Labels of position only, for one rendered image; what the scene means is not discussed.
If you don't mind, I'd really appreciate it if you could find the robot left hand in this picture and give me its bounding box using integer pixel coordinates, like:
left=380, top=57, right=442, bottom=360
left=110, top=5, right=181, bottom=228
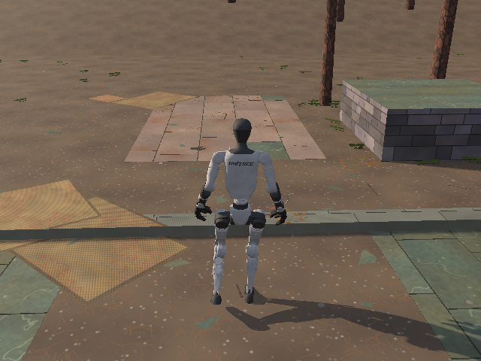
left=194, top=205, right=212, bottom=221

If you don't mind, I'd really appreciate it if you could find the robot left thigh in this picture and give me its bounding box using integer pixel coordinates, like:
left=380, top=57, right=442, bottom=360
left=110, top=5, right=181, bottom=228
left=214, top=209, right=230, bottom=257

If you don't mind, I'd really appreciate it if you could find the robot left forearm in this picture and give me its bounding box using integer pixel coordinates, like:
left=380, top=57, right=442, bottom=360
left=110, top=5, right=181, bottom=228
left=196, top=180, right=211, bottom=208

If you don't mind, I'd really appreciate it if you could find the robot right shin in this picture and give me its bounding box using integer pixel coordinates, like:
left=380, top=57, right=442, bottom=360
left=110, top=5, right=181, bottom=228
left=247, top=245, right=259, bottom=293

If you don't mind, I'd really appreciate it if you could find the robot right hand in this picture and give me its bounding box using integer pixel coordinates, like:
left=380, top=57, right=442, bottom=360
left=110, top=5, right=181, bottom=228
left=270, top=209, right=287, bottom=226

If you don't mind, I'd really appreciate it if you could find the left robot upper arm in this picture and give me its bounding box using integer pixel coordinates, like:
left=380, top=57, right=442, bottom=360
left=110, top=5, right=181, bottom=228
left=204, top=150, right=226, bottom=192

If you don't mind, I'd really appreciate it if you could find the right robot upper arm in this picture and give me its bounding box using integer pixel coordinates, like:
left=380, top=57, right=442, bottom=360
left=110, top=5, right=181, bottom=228
left=257, top=151, right=277, bottom=193

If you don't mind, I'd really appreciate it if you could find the robot right forearm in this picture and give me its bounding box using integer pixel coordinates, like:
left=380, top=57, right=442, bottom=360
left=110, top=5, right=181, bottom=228
left=270, top=182, right=285, bottom=212

